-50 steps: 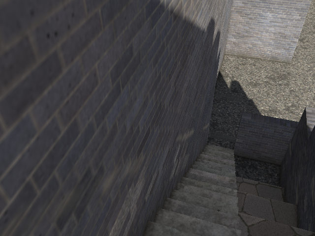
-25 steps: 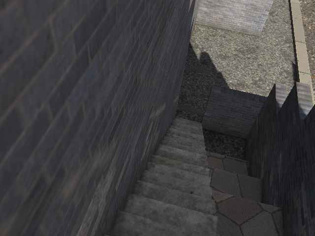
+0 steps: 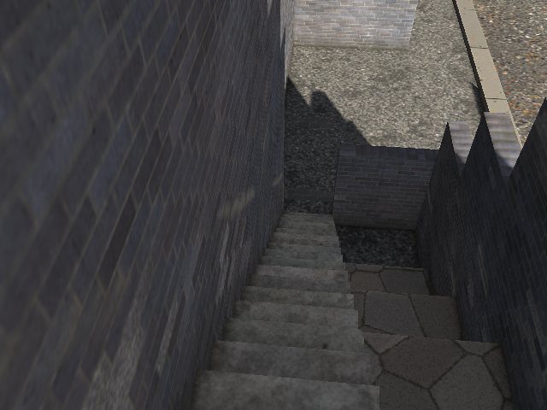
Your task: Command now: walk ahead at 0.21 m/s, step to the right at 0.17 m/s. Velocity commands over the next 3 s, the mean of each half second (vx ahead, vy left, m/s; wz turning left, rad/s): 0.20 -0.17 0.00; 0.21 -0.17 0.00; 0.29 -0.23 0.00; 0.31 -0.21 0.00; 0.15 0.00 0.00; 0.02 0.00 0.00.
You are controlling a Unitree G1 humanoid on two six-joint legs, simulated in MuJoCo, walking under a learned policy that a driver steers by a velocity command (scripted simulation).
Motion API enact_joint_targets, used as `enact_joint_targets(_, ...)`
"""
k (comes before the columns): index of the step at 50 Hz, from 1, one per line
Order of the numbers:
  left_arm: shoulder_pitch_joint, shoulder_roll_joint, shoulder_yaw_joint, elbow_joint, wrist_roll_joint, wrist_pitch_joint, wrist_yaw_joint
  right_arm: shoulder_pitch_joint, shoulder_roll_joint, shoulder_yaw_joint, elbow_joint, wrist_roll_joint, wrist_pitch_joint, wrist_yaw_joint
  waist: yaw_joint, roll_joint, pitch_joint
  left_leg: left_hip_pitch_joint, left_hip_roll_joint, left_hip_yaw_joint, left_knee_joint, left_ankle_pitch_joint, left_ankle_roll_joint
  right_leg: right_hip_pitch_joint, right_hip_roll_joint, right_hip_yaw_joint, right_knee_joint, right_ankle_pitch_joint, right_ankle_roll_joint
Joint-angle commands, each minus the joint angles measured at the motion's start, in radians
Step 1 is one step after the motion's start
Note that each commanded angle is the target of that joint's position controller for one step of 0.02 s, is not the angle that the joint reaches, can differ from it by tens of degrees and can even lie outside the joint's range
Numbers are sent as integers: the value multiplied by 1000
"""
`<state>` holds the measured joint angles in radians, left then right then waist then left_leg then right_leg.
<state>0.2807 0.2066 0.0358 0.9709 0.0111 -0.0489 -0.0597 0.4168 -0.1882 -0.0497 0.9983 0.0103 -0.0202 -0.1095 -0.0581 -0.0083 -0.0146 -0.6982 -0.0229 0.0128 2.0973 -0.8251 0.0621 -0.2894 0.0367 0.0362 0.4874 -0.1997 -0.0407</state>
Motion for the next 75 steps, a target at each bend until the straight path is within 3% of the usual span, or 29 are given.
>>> enact_joint_targets(1, 162, 129, 15, -28, 48, -9, 19, 47, -112, -24, -39, 14, 33, -18, 88, -54, -28, -327, 19, -22, 40, 294, -32, 176, -399, 306, -90, 277, -320)
enact_joint_targets(3, 131, 57, -29, -18, 42, -27, 25, 24, -77, -19, -60, -7, 60, -4, 33, -44, 122, -294, 10, -68, -173, 499, -86, -74, -315, 245, -78, 212, -253)
enact_joint_targets(5, 182, 59, -35, 27, 16, -47, 19, 41, -45, -23, -56, -28, 66, 2, 35, -118, 110, -292, -28, -18, -155, 570, -112, -109, -293, 237, -20, 327, -260)
enact_joint_targets(7, 89, 24, -63, 7, -11, -62, 28, -36, -5, 2, -104, -32, 69, 26, 0, -60, 120, -85, 8, 2, -566, 835, -139, -273, -262, 185, -72, 145, -197)
enact_joint_targets(10, 71, 139, -29, 3, 20, -41, 37, 27, -36, 7, -57, -51, 84, 59, -3, -158, 26, 442, 13, 93, -930, 988, -101, -372, -169, 156, -160, -92, -183)
enact_joint_targets(15, 124, 150, -7, -27, -5, -1, 36, 2, -122, 8, -129, -38, 75, 35, 4, -187, 214, 448, 41, 80, -1663, 375, -101, -75, -115, 190, -2, 146, -126)
enact_joint_targets(17, 290, 80, -7, -22, 16, 29, 40, 231, -207, 3, -47, -43, 67, 24, 38, 177, 84, 768, 400, -313, -1590, 1136, 11, -234, -25, 151, 320, -307, -56)
enact_joint_targets(19, 149, 118, 14, -85, 39, 56, 18, 204, -230, 0, -43, 24, 41, 35, 21, 177, 155, 619, 505, -654, -1750, 939, 232, -443, 38, 138, 638, -456, 31)
enact_joint_targets(22, 77, 84, -9, -99, 29, 77, -4, -31, -168, 18, -86, 21, 27, 56, 92, 137, 149, 362, 360, -335, -1855, 446, 154, -275, 13, 101, 661, -225, 74)
enact_joint_targets(23, 69, 75, -11, -98, 9, 76, -5, -84, -178, 12, -112, 7, 7, 50, 96, 204, 147, 243, 282, -189, -1857, 468, 113, -140, 47, 2, 672, -94, 76)
enact_joint_targets(30, 59, 48, -34, -104, 47, 67, 9, -49, -191, 8, -118, 23, -24, 39, 82, 212, -17, 332, 273, -43, -1670, 987, 83, 86, 43, -69, 489, -64, 51)
enact_joint_targets(32, -41, 2, -60, -171, 27, 39, 12, -49, -231, -6, -115, 16, 23, 44, 60, 176, 25, 450, 213, -12, -1585, 930, 72, 84, 52, -107, -16, -199, 38)
enact_joint_targets(34, 167, 68, -29, -114, 38, 25, 9, -84, -225, -18, -130, 21, 40, 42, 156, 68, -46, 219, 165, 23, -1261, 798, 30, 396, -28, 33, 13, 201, -3)
enact_joint_targets(36, 362, 218, 10, -62, 24, 6, 6, -3, -134, 10, -148, 8, 29, 44, 158, -222, -59, -101, 71, -2, -1043, 138, 34, 550, -309, 404, 15, 787, -133)
enact_joint_targets(37, 383, 246, 26, -50, 24, -7, 18, -60, -152, 8, -144, 2, 28, 34, 181, -178, -16, -127, 92, -62, -957, 216, 4, 463, -367, 494, -73, 583, -212)
enact_joint_targets(39, 157, 154, 2, -103, 54, -9, 20, -152, -197, -6, -133, -9, 43, 38, 98, -94, 112, -66, 149, -94, -947, 407, -34, 230, -344, 412, -121, 306, -251)
enact_joint_targets(43, 16, 76, -26, -125, 24, -14, 4, -61, -149, -5, -56, -18, 87, 67, -8, -113, 111, 350, 77, 20, -941, 644, -53, -205, -190, 166, -53, 207, -171)
enact_joint_targets(49, -2, 116, -26, -77, -6, -18, 37, 25, -162, -11, -71, -24, 39, 53, -48, -119, 91, 508, 57, 51, -1264, 570, -37, -149, -133, 125, 182, 245, -115)
enact_joint_targets(51, 67, 110, -9, -102, 1, 0, 61, 91, -294, -43, -58, -8, -3, 44, -12, 192, 81, 568, 221, -312, -1539, 982, 53, -232, 47, -11, 585, -175, 5)
enact_joint_targets(53, 57, 105, -6, -112, 11, 25, 62, 60, -248, -10, -56, 13, -20, 43, 28, 207, 92, 492, 344, -535, -1676, 936, 198, -337, 46, 28, 671, -537, 52)
enact_joint_targets(55, 84, 67, -15, -72, 13, 42, 46, -138, -190, 8, -107, 7, -27, 37, 92, 163, 84, 250, 321, -447, -1644, 795, 206, -132, -17, 44, 669, -353, 51)
enact_joint_targets(56, 54, 100, 2, -89, 35, 55, 34, -75, -293, -35, -100, -9, -21, 27, 73, 137, 76, 276, 326, -471, -1632, 668, 228, -189, 38, -13, 839, -387, 41)
enact_joint_targets(59, -85, 79, 5, -128, 50, 69, 24, -32, -252, -38, -76, 8, -18, 26, 73, 19, 110, 323, 326, -422, -1566, 581, 213, -356, 23, 38, 861, -187, 29)
enact_joint_targets(64, -117, 60, -4, -154, 66, 68, 20, -1, -244, -46, -69, 5, -21, 22, 70, 125, 41, 351, 294, -313, -1512, 723, 166, -335, 40, -1, 845, -138, 51)
enact_joint_targets(66, -132, 96, 13, -156, 63, 60, 7, 41, -195, -24, -60, -27, -22, 24, 52, 146, 53, 326, 223, -217, -1390, 532, 123, -369, 60, -18, 707, 48, 90)
enact_joint_targets(69, -193, 97, 19, -180, 59, 44, -1, 68, -165, -29, -33, -30, -39, 6, 24, 162, 27, 343, 262, -325, -1244, 290, 107, -471, 29, 96, 663, 181, 135)
enact_joint_targets(72, -105, 93, 24, -142, 51, 24, 16, 30, -244, -53, -36, -35, -35, 10, 56, 163, 8, 265, 273, -338, -1135, 348, 96, -355, 5, 61, 625, 34, 119)
enact_joint_targets(74, -14, 25, -18, -142, -26, 10, -24, -89, -169, -48, -88, -43, -15, -19, 156, 19, 97, -39, 60, 17, -1011, 95, -26, 65, -15, -80, 8, 535, 139)
enact_joint_targets(75, 185, 43, -17, -67, -32, 9, -27, -208, -199, -51, -126, -39, -4, -21, 320, -107, 125, -95, 14, 134, -938, 4, -37, 131, 29, -118, -129, 541, 192)
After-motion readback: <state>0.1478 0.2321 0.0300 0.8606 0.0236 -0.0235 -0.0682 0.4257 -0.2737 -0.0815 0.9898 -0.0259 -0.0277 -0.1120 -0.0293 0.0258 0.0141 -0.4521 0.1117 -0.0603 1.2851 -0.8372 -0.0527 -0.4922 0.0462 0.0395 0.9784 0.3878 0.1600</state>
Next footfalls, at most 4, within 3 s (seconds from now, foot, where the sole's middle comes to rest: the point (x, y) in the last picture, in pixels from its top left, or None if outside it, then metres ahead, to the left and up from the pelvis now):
0.28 left None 0.10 0.10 -0.78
0.68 right None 0.08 -0.15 -0.78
0.98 left None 0.16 0.06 -0.78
1.46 right None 0.24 -0.26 -0.94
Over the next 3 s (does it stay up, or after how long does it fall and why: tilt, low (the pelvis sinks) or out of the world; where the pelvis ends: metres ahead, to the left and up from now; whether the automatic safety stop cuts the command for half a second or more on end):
stays up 1.28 -0.06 -0.83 its command is cut before an obstacle from the start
